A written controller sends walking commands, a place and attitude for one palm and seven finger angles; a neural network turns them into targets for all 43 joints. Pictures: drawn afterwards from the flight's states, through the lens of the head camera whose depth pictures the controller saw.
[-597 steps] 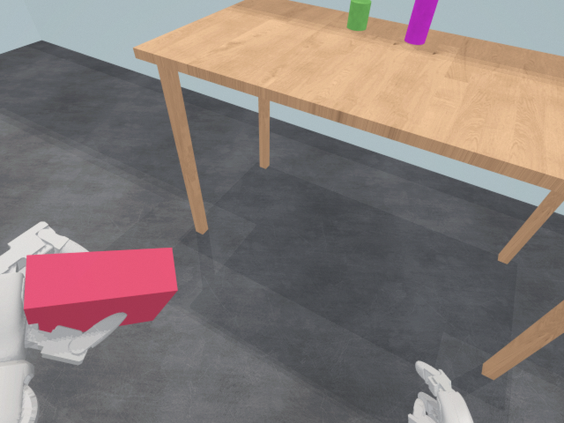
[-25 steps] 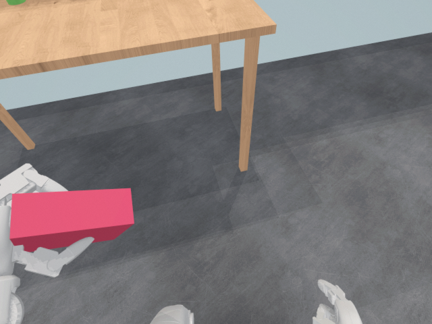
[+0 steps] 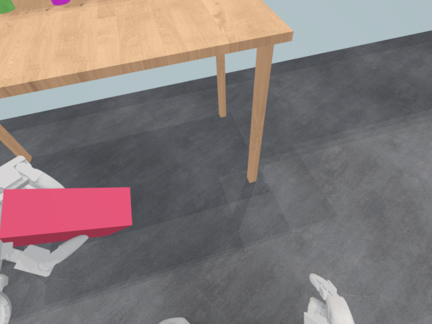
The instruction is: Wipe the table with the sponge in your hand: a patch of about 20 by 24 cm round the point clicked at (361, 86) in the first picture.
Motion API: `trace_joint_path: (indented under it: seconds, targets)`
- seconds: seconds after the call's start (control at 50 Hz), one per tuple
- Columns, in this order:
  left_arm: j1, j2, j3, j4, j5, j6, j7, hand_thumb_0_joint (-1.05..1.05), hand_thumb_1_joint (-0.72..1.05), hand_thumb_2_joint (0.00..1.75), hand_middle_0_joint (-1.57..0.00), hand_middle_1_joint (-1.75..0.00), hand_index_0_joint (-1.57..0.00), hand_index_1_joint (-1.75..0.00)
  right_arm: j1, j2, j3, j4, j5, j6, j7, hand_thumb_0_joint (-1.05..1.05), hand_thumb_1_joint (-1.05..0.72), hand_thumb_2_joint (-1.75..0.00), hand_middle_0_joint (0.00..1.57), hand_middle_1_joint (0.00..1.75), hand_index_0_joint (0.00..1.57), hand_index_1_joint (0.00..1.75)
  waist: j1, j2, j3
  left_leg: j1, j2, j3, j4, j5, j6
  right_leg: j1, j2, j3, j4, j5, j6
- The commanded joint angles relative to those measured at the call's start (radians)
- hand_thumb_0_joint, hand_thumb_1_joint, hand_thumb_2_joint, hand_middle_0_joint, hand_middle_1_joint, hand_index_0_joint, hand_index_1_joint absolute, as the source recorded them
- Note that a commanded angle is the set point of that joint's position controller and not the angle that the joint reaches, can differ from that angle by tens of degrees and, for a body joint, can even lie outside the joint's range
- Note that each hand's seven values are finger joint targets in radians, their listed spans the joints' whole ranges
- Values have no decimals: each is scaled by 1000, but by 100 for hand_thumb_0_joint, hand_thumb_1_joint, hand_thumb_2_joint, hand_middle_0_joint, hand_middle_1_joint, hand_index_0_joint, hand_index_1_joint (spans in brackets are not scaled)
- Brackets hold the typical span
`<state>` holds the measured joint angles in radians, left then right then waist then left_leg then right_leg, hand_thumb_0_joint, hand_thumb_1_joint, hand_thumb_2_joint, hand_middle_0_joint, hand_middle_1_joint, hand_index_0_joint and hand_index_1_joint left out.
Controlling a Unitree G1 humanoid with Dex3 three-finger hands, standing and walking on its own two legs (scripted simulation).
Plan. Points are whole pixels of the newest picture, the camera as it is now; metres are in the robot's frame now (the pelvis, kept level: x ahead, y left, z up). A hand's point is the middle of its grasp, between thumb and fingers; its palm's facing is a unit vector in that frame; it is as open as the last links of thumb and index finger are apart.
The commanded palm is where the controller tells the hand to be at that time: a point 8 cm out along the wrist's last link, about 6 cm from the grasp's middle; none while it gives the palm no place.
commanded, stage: take the last steps up to it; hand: left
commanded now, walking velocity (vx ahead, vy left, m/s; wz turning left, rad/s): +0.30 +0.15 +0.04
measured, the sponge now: (85, 216) +0.23 +0.19 +0.16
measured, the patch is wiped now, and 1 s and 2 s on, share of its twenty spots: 0.00 0.00 0.00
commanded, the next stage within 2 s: come to a stop and stand still in 1.64 s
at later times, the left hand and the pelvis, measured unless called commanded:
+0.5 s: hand (16, 146) +0.33 +0.32 +0.19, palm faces +0.38 -0.82 -0.44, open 9.4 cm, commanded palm +0.26 +0.36 +0.19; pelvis +0.10 +0.08 +0.01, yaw -1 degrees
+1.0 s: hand (16, 117) +0.40 +0.37 +0.18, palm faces +0.37 -0.81 -0.45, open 9.4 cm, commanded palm +0.35 +0.42 +0.19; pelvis +0.19 +0.14 +0.01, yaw +0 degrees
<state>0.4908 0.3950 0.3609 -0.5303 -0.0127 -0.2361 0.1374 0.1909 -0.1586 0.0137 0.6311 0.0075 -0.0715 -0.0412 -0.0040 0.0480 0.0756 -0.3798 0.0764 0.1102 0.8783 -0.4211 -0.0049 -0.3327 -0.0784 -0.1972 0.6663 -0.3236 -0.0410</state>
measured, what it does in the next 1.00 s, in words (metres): walks ahead: left foot, then right foot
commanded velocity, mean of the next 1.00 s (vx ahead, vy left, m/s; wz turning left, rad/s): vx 0.29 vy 0.15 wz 0.02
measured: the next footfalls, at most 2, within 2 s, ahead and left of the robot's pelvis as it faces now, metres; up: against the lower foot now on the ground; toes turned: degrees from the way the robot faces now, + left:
left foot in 0.30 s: +0.19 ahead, +0.20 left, +0.00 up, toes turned +10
right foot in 0.64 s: +0.18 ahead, -0.02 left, +0.00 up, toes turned -11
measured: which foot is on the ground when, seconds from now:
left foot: up 0.00-0.28, down 0.30-0.64, up 0.66-0.98, down 1.00-1.00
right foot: down 0.00-0.30, up 0.32-0.62, down 0.64-1.00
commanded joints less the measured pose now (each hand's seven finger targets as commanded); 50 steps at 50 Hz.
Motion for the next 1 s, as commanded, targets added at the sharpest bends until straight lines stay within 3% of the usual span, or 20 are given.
trace_joint_path:
  seconds: [0.0, 0.08, 0.16, 0.22, 0.26, 0.28, 0.3, 0.32, 0.38, 0.44, 0.56, 0.6, 0.64, 0.66, 0.7, 0.76, 0.88, 0.94, 0.96, 0.98]
  targets:
    - [-30, 177, 189, -98, -32, -63, 17, 0, 10, 130, -120, -160, -120, -160, -92, -127, -58, -133, 2, -16, -3, 0, -90, -90, 20, 30, 20, 30, 19, -188, -110, -414, 29, -143, 421, 26, -31, 339, -373, 489, -355, 285, -125]
    - [-51, 143, 136, -150, -8, -92, 21, 0, 10, 130, -120, -160, -120, -160, -89, -131, -56, -135, -7, -6, 5, 0, -90, -90, 20, 30, 20, 30, 9, -189, -132, -268, 51, -68, 128, 100, -26, 262, -290, 208, -310, 482, -80]
    - [-63, 156, 133, -252, -4, -85, 42, 0, 10, 130, -120, -160, -120, -160, -89, -115, -66, -176, -11, -27, 0, 0, -90, -90, 20, 30, 20, 30, 43, -235, -160, -55, -9, 65, -184, 133, -5, 237, -270, 173, -291, 448, -75]
    - [-89, 169, 156, -266, 3, -83, 54, 0, 10, 130, -120, -160, -120, -160, -58, -122, -83, -178, -14, -34, -14, 0, -90, -90, 20, 30, 20, 30, 22, -180, -187, 115, -58, 127, -374, 227, -8, 207, -223, 143, -195, 344, -40]
    - [-105, 144, 135, -274, 0, -94, 51, 0, 10, 130, -120, -160, -120, -160, -20, -153, -105, -183, -1, -38, -26, 0, -90, -90, 20, 30, 20, 30, -12, 65, -238, 360, 17, 24, -464, 267, 31, 52, -138, 74, 126, 224, 17]
    - [-120, 141, 134, -297, -3, -101, 50, 0, 10, 130, -120, -160, -120, -160, -27, -183, -117, -187, 2, -38, -21, 0, -90, -90, 20, 30, 20, 30, -12, 322, -258, 471, 232, -285, -503, 437, 127, -166, -17, 32, 379, -218, 66]
    - [-117, 164, 137, -232, 6, -110, 50, 0, 10, 130, -120, -160, -120, -160, -18, -168, -108, -191, 3, -45, -13, 0, -90, -90, 20, 30, 20, 30, -8, 285, -253, 390, 317, -454, -562, 381, 214, -217, 19, 102, 560, -360, 52]
    - [-85, 191, 168, -154, 0, -103, 42, 0, 10, 130, -120, -160, -120, -160, -39, -168, -106, -168, 3, -48, -16, 0, -90, -90, 20, 30, 20, 30, 2, 262, -243, 314, 350, -484, -587, 182, 264, -270, -23, 159, 632, -315, 54]
    - [-76, 161, 156, -272, -15, -99, 27, 0, 10, 130, -120, -160, -120, -160, -65, -143, -97, -159, 14, -58, -12, 0, -90, -90, 20, 30, 20, 30, 8, 167, -176, 235, 282, -332, -575, 180, 250, -321, -67, 157, 586, -212, 72]
    - [-43, 143, 141, -325, -20, -96, 24, 0, 10, 130, -120, -160, -120, -160, -64, -139, -80, -155, 8, -83, -7, 0, -90, -90, 20, 30, 20, 30, 13, 200, -187, 146, 218, -199, -593, 202, 203, -175, -49, 95, 373, -129, 76]
    - [-35, 123, 129, -181, -22, -37, 32, 0, 10, 130, -120, -160, -120, -160, -50, -141, -61, -141, -1, -73, -36, 0, -90, -90, 20, 30, 20, 30, 14, 123, -197, 95, 180, -119, -524, 56, 132, 93, 21, -1, -63, -75, 77]
    - [-79, 137, 129, -105, -12, -24, 29, 0, 10, 130, -120, -160, -120, -160, -58, -133, -60, -138, 0, -52, -42, 0, -90, -90, 20, 30, 20, 30, 20, -30, -166, -42, 113, -56, -333, -53, 83, 206, -67, 135, -258, -70, 31]
    - [-136, 176, 152, -53, -22, -12, 32, 0, 10, 130, -120, -160, -120, -160, -96, -132, -58, -158, 3, -47, -27, 0, -90, -90, 20, 30, 20, 30, 40, -418, -111, -360, -51, -21, 147, -119, 3, 302, -406, 741, -451, -144, -136]
    - [-163, 161, 129, -52, -29, -18, 29, 0, 10, 130, -120, -160, -120, -160, -98, -153, -65, -140, -3, -46, -15, 0, -90, -90, 20, 30, 20, 30, 23, -375, -87, -395, -21, -118, 284, -32, -14, 299, -424, 739, -456, -88, -152]
    - [-153, 154, 124, -95, -19, -52, 22, 0, 10, 130, -120, -160, -120, -160, -89, -132, -44, -115, -3, -35, -13, 0, -90, -90, 20, 30, 20, 30, 20, -171, -99, -398, 15, -131, 354, 48, -31, 318, -359, 462, -383, 190, -119]
    - [-129, 148, 100, -155, -2, -81, 24, 0, 10, 130, -120, -160, -120, -160, -101, -137, -50, -125, -8, -28, -12, 0, -90, -90, 20, 30, 20, 30, 15, -155, -116, -321, 24, -76, 187, 91, -29, 317, -297, 238, -324, 509, -81]
    - [-30, 169, 162, -242, -6, -79, 53, 0, 10, 130, -120, -160, -120, -160, -68, -114, -72, -188, -12, -29, -8, 0, -90, -90, 20, 30, 20, 30, 42, -242, -175, -21, -37, 92, -255, 151, -8, 277, -251, 165, -277, 451, -71]
    - [-50, 147, 151, -234, -8, -80, 56, 0, 10, 130, -120, -160, -120, -160, -30, -136, -96, -186, -7, -28, -27, 0, -90, -90, 20, 30, 20, 30, 6, -111, -198, 196, -55, 114, -445, 246, -2, 202, -193, 122, -112, 353, -22]
    - [-97, 142, 136, -272, -8, -90, 54, 0, 10, 130, -120, -160, -120, -160, -14, -154, -106, -190, 1, -33, -29, 0, -90, -90, 20, 30, 20, 30, -13, 37, -241, 344, 2, 42, -475, 287, 24, 99, -143, 91, 89, 298, 11]
    - [-102, 139, 139, -277, -9, -97, 53, 0, 10, 130, -120, -160, -120, -160, -22, -182, -118, -191, 3, -35, -26, 0, -90, -90, 20, 30, 20, 30, -10, 280, -259, 481, 214, -245, -486, 478, 120, -141, -23, 38, 328, -137, 64]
